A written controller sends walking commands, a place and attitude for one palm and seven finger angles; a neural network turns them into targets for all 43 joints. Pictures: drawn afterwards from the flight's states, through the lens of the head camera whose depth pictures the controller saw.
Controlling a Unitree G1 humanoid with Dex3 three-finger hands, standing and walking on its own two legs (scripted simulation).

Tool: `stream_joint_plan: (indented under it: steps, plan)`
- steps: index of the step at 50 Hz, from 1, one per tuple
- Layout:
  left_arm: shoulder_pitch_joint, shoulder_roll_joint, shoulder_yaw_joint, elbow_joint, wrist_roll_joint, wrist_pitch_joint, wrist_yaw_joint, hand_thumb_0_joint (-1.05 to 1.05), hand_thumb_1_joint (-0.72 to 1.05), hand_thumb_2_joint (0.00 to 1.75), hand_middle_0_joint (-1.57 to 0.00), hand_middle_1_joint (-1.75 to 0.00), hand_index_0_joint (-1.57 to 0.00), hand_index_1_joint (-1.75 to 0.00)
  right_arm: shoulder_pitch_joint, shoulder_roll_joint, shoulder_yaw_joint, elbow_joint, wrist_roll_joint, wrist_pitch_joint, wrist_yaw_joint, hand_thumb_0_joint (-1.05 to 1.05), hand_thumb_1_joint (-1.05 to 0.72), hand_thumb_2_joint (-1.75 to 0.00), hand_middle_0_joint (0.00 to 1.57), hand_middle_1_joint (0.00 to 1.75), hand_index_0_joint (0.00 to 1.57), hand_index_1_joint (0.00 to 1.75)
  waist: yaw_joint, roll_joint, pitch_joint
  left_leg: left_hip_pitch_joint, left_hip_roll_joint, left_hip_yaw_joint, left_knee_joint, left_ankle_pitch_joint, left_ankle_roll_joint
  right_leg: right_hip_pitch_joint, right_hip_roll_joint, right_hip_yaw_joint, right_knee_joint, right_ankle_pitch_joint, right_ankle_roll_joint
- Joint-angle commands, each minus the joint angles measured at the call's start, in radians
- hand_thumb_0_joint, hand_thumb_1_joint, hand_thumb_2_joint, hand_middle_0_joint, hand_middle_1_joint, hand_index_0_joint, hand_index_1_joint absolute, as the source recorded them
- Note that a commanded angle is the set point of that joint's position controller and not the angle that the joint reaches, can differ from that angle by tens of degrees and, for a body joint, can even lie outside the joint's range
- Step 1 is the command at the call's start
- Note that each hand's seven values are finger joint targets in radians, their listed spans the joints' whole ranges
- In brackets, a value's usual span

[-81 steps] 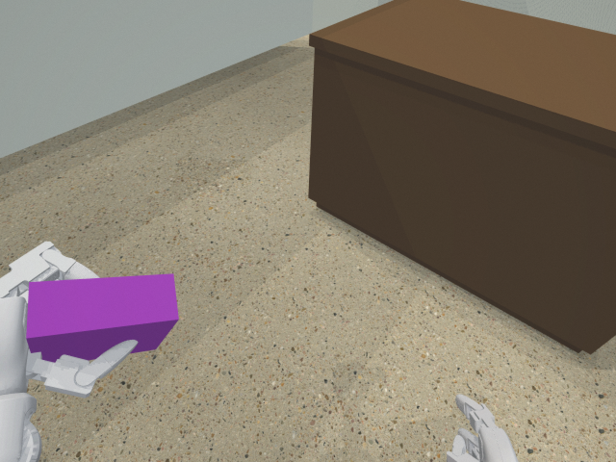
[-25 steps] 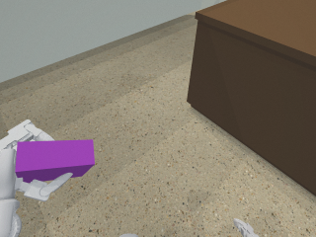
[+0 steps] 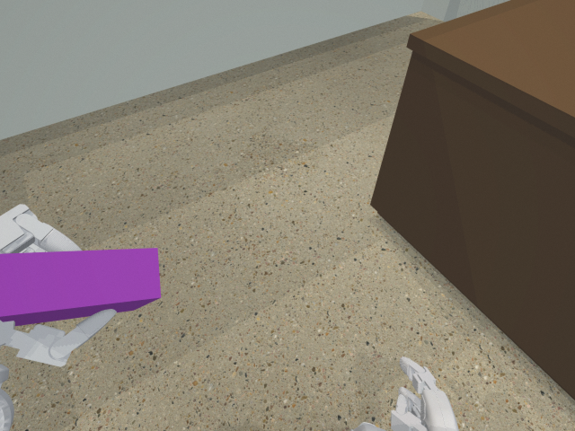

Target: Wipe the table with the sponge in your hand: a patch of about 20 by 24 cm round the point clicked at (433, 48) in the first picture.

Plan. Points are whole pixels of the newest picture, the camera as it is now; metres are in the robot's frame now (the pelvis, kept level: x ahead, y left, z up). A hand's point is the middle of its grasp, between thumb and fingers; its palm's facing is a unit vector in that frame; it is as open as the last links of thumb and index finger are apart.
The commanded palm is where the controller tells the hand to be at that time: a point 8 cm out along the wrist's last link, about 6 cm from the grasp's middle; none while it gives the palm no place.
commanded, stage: walk to a spot facing it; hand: left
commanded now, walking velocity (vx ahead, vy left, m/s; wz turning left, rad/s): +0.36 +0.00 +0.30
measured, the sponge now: (103, 286) +0.22 +0.20 +0.17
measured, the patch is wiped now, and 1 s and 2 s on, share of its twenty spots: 0.00 0.00 0.00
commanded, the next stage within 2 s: turn to face it in 1.62 s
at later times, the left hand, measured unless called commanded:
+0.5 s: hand (94, 183) +0.35 +0.26 +0.18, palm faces +0.53 -0.75 -0.40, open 9.2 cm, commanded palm +0.28 +0.29 +0.18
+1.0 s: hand (126, 147) +0.43 +0.26 +0.16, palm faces +0.61 -0.66 -0.43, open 9.2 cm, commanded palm +0.36 +0.29 +0.18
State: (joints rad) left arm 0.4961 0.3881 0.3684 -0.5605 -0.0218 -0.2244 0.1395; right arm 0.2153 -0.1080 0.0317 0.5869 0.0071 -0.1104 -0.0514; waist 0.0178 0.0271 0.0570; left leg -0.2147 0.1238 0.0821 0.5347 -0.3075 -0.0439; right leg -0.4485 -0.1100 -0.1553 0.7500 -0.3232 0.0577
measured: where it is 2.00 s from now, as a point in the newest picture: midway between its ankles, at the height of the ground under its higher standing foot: (288, 349)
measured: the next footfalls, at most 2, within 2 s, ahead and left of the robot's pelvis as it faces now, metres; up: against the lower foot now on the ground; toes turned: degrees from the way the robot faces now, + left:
right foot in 0.04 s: +0.13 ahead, -0.14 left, +0.00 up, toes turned -9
left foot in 0.44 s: +0.23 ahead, +0.12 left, +0.00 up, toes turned +18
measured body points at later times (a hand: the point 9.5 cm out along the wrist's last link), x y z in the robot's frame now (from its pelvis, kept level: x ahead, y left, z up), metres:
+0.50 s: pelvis +0.15 -0.01 -0.02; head +0.18 +0.01 +0.43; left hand +0.31 +0.30 +0.20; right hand +0.36 -0.24 -0.08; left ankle +0.20 +0.11 -0.73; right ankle +0.09 -0.13 -0.68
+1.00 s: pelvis +0.30 -0.03 +0.00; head +0.33 -0.02 +0.45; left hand +0.39 +0.29 +0.19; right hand +0.53 -0.23 -0.09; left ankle +0.29 +0.11 -0.68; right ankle +0.32 -0.15 -0.73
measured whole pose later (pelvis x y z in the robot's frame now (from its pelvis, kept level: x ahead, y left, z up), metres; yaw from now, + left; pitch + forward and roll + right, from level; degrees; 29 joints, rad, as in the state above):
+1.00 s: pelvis +0.30 -0.03 +0.00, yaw +19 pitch -1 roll +1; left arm 0.47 0.34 0.32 -0.51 0.00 -0.18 0.14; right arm 0.20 -0.27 -0.04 0.63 0.00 -0.04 -0.07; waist 0.00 -0.01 0.09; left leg -0.51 0.09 0.12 0.97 -0.37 -0.02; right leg -0.19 -0.17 -0.26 0.54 -0.32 0.03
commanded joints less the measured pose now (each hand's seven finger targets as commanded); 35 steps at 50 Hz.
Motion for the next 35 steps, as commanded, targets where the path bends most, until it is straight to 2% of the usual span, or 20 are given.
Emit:
stream_joint_plan:
  steps: [1,2,3,4,5,7,9,12,15,17,19,20,21,22,23,24,25,27,29,35]
  plan:
    - [-0.137,0.128,0.089,-0.064,0.004,-0.017,0.021,0.00,0.10,1.30,-1.20,-1.60,-1.20,-1.60,-0.076,-0.171,-0.073,-0.097,0.000,-0.021,-0.036,0.00,-0.90,-0.90,0.20,0.30,0.20,0.30,0.008,-0.018,-0.143,-0.215,0.038,0.024,0.211,-0.092,0.121,0.391,0.006,0.034,-0.273,-0.006,-0.037]
    - [-0.166,0.182,0.110,-0.067,0.016,-0.009,0.026,0.00,0.10,1.30,-1.20,-1.60,-1.20,-1.60,-0.082,-0.141,-0.067,-0.110,0.001,-0.012,-0.032,0.00,-0.90,-0.90,0.20,0.30,0.20,0.30,0.012,-0.356,-0.165,-0.446,-0.086,0.074,0.564,-0.227,0.075,0.498,-0.254,0.470,-0.420,-0.069,-0.152]
    - [-0.182,0.233,0.156,-0.078,0.005,-0.008,0.035,0.00,0.10,1.30,-1.20,-1.60,-1.20,-1.60,-0.139,-0.175,-0.064,-0.126,-0.008,-0.019,-0.030,0.00,-0.90,-0.90,0.20,0.30,0.20,0.30,0.033,-0.370,-0.153,-0.548,-0.102,-0.057,0.761,-0.285,0.059,0.481,-0.394,0.707,-0.524,-0.040,-0.232]
    - [-0.228,0.209,0.125,-0.091,0.003,-0.016,0.028,0.00,0.10,1.30,-1.20,-1.60,-1.20,-1.60,-0.130,-0.185,-0.074,-0.108,-0.009,-0.022,-0.018,0.00,-0.90,-0.90,0.20,0.30,0.20,0.30,0.007,-0.295,-0.145,-0.531,-0.074,-0.114,0.845,-0.206,0.055,0.441,-0.389,0.720,-0.542,-0.155,-0.227]
    - [-0.203,0.216,0.129,-0.117,0.002,-0.031,0.019,0.00,0.10,1.30,-1.20,-1.60,-1.20,-1.60,-0.132,-0.191,-0.072,-0.097,-0.007,-0.019,-0.014,0.00,-0.90,-0.90,0.20,0.30,0.20,0.30,0.004,-0.235,-0.110,-0.545,-0.040,-0.118,0.886,-0.136,0.045,0.406,-0.383,0.639,-0.519,-0.135,-0.240]
    - [-0.153,0.190,0.127,-0.139,0.013,-0.048,0.016,0.00,0.10,1.30,-1.20,-1.60,-1.20,-1.60,-0.141,-0.182,-0.062,-0.079,-0.007,0.008,-0.010,0.00,-0.90,-0.90,0.20,0.30,0.20,0.30,-0.003,-0.158,-0.094,-0.515,-0.013,-0.094,0.857,-0.063,0.022,0.360,-0.303,0.348,-0.476,0.049,-0.204]
    - [-0.144,0.190,0.131,-0.176,0.013,-0.054,0.021,0.00,0.10,1.30,-1.20,-1.60,-1.20,-1.60,-0.148,-0.187,-0.070,-0.092,-0.006,0.019,-0.014,0.00,-0.90,-0.90,0.20,0.30,0.20,0.30,-0.011,-0.149,-0.109,-0.474,-0.005,-0.069,0.732,-0.043,0.018,0.358,-0.281,0.218,-0.469,0.156,-0.192]
    - [-0.087,0.191,0.152,-0.216,0.005,-0.057,0.039,0.00,0.10,1.30,-1.20,-1.60,-1.20,-1.60,-0.108,-0.187,-0.080,-0.118,-0.011,0.024,-0.007,0.00,-0.90,-0.90,0.20,0.30,0.20,0.30,-0.005,-0.143,-0.125,-0.371,0.008,0.006,0.417,-0.014,0.027,0.364,-0.269,0.109,-0.443,0.282,-0.196]
    - [-0.016,0.165,0.153,-0.222,-0.002,-0.051,0.062,0.00,0.10,1.30,-1.20,-1.60,-1.20,-1.60,-0.094,-0.168,-0.082,-0.158,-0.014,0.020,-0.006,0.00,-0.90,-0.90,0.20,0.30,0.20,0.30,0.021,-0.174,-0.148,-0.287,-0.042,0.104,0.196,-0.014,0.038,0.417,-0.246,0.075,-0.396,0.360,-0.195]
    - [-0.040,0.160,0.149,-0.216,0.000,-0.048,0.072,0.00,0.10,1.30,-1.20,-1.60,-1.20,-1.60,-0.076,-0.171,-0.088,-0.162,-0.013,0.018,-0.011,0.00,-0.90,-0.90,0.20,0.30,0.20,0.30,0.014,-0.190,-0.144,-0.202,-0.062,0.135,0.114,0.017,0.040,0.378,-0.239,0.076,-0.367,0.312,-0.182]
    - [-0.067,0.132,0.114,-0.195,-0.002,-0.044,0.076,0.00,0.10,1.30,-1.20,-1.60,-1.20,-1.60,-0.038,-0.184,-0.098,-0.156,-0.011,0.021,-0.022,0.00,-0.90,-0.90,0.20,0.30,0.20,0.30,-0.021,-0.128,-0.174,-0.046,-0.099,0.161,-0.014,0.086,0.046,0.347,-0.198,0.004,-0.208,0.306,-0.143]
    - [-0.108,0.139,0.109,-0.232,0.000,-0.055,0.076,0.00,0.10,1.30,-1.20,-1.60,-1.20,-1.60,-0.026,-0.195,-0.106,-0.165,-0.007,0.017,-0.029,0.00,-0.90,-0.90,0.20,0.30,0.20,0.30,-0.042,-0.033,-0.211,0.106,-0.089,0.128,-0.060,0.109,0.069,0.268,-0.153,-0.029,-0.007,0.355,-0.105]
    - [-0.108,0.147,0.124,-0.236,0.002,-0.068,0.078,0.00,0.10,1.30,-1.20,-1.60,-1.20,-1.60,-0.035,-0.220,-0.114,-0.171,-0.005,0.016,-0.031,0.00,-0.90,-0.90,0.20,0.30,0.20,0.30,-0.047,0.196,-0.246,0.259,0.067,-0.141,-0.109,0.168,0.154,0.082,-0.060,-0.058,0.239,0.174,-0.048]
    - [-0.134,0.142,0.115,-0.251,-0.003,-0.082,0.075,0.00,0.10,1.30,-1.20,-1.60,-1.20,-1.60,-0.046,-0.223,-0.106,-0.173,-0.003,0.010,-0.018,0.00,-0.90,-0.90,0.20,0.30,0.20,0.30,-0.033,0.356,-0.241,0.341,0.290,-0.533,-0.177,0.455,0.286,-0.134,0.059,0.008,0.459,-0.294,-0.024]
    - [-0.162,0.205,0.138,-0.197,0.012,-0.082,0.059,0.00,0.10,1.30,-1.20,-1.60,-1.20,-1.60,-0.060,-0.214,-0.095,-0.153,-0.006,0.003,-0.009,0.00,-0.90,-0.90,0.20,0.30,0.20,0.30,-0.037,0.279,-0.213,0.291,0.346,-0.623,-0.211,0.369,0.330,-0.218,0.020,0.119,0.554,-0.297,-0.036]
    - [-0.165,0.238,0.168,-0.215,0.012,-0.082,0.048,0.00,0.10,1.30,-1.20,-1.60,-1.20,-1.60,-0.079,-0.211,-0.105,-0.142,-0.002,-0.002,-0.008,0.00,-0.90,-0.90,0.20,0.30,0.20,0.30,-0.025,0.234,-0.200,0.269,0.344,-0.613,-0.193,0.305,0.347,-0.269,-0.011,0.164,0.575,-0.274,-0.030]
    - [-0.149,0.209,0.152,-0.247,0.011,-0.078,0.040,0.00,0.10,1.30,-1.20,-1.60,-1.20,-1.60,-0.082,-0.207,-0.108,-0.134,0.005,-0.004,-0.002,0.00,-0.90,-0.90,0.20,0.30,0.20,0.30,-0.030,0.196,-0.168,0.231,0.313,-0.518,-0.193,0.257,0.335,-0.298,-0.033,0.166,0.560,-0.236,-0.022]
    - [-0.081,0.154,0.122,-0.302,0.004,-0.076,0.031,0.00,0.10,1.30,-1.20,-1.60,-1.20,-1.60,-0.081,-0.194,-0.101,-0.127,0.008,-0.016,0.006,0.00,-0.90,-0.90,0.20,0.30,0.20,0.30,-0.010,0.208,-0.151,0.098,0.226,-0.316,-0.215,0.161,0.271,-0.215,-0.042,0.121,0.435,-0.139,-0.015]
    - [-0.052,0.141,0.120,-0.322,-0.002,-0.074,0.031,0.00,0.10,1.30,-1.20,-1.60,-1.20,-1.60,-0.081,-0.193,-0.092,-0.127,0.004,-0.038,0.009,0.00,-0.90,-0.90,0.20,0.30,0.20,0.30,-0.004,0.248,-0.155,-0.002,0.167,-0.198,-0.243,0.123,0.225,-0.079,-0.026,0.061,0.273,-0.061,-0.011]
    - [-0.075,0.107,0.100,-0.130,-0.006,-0.046,0.024,0.00,0.10,1.30,-1.20,-1.60,-1.20,-1.60,-0.066,-0.187,-0.078,-0.099,-0.004,-0.040,-0.022,0.00,-0.90,-0.90,0.20,0.30,0.20,0.30,-0.006,0.166,-0.133,-0.081,0.127,-0.096,-0.154,-0.018,0.171,0.206,0.059,-0.067,-0.143,0.016,0.009]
